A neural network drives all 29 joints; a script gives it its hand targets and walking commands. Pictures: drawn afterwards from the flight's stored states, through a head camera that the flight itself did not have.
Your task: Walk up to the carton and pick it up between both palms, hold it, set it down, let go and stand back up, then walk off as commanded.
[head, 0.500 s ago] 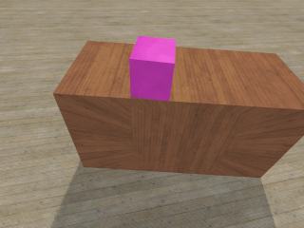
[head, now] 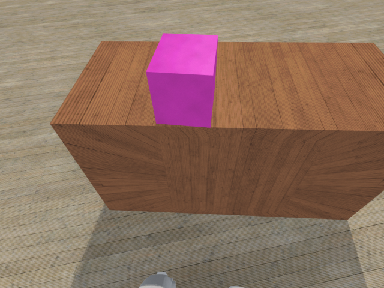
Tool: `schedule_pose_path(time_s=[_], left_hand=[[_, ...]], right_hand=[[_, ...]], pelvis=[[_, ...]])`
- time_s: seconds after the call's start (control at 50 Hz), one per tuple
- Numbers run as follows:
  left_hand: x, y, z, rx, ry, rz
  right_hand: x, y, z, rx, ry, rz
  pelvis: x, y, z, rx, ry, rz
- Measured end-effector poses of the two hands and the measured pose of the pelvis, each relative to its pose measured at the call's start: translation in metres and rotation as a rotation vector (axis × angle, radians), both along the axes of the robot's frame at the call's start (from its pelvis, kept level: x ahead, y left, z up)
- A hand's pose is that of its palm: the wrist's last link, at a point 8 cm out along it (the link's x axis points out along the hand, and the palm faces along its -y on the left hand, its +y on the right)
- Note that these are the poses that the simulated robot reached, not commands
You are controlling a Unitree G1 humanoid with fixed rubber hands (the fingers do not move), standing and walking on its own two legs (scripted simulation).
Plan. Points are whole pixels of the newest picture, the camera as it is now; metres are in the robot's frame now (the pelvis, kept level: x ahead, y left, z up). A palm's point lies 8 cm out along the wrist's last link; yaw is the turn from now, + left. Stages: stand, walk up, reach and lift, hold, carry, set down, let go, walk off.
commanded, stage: walk up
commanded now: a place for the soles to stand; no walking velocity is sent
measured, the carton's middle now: (186, 80) +0.72 +0.03 +0.02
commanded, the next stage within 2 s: none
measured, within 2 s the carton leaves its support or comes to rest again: neither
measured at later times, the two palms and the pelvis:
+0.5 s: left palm (48, 274) +0.18 +0.33 -0.09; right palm out of the picture +0.14 -0.32 -0.09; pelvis +0.10 +0.01 +0.00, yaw -1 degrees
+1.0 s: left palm (59, 235) +0.27 +0.34 -0.10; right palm (330, 238) +0.25 -0.30 -0.08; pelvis +0.20 +0.03 +0.00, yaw -1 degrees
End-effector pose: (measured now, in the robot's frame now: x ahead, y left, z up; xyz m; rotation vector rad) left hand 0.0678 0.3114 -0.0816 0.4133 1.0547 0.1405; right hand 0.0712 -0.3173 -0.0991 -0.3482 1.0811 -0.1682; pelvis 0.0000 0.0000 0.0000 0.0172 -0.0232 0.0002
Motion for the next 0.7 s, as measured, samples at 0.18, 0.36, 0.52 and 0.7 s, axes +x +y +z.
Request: schedule_pose_path(time_s=[0.18, 0.36, 0.52, 0.7], left_hand=[[0.039, 0.029, -0.020, -0.046, -0.030, -0.001], [0.084, 0.035, -0.003, -0.036, -0.049, -0.020], [0.116, 0.012, -0.006, 0.001, -0.010, -0.024], [0.130, 0.009, -0.004, 0.020, 0.037, -0.004]], right_hand=[[-0.011, 0.024, 0.004, -0.059, 0.063, -0.044], [0.018, 0.020, 0.027, -0.080, 0.056, -0.053], [0.082, -0.001, 0.009, -0.044, 0.004, -0.018], [0.159, 0.000, 0.006, -0.022, -0.060, 0.023]], pelvis=[[0.030, 0.035, -0.007, -0.029, -0.032, -0.003], [0.069, 0.032, 0.008, -0.026, -0.048, -0.009], [0.105, 0.006, -0.003, 0.001, -0.011, -0.012], [0.139, 0.000, -0.003, -0.003, 0.009, -0.003]])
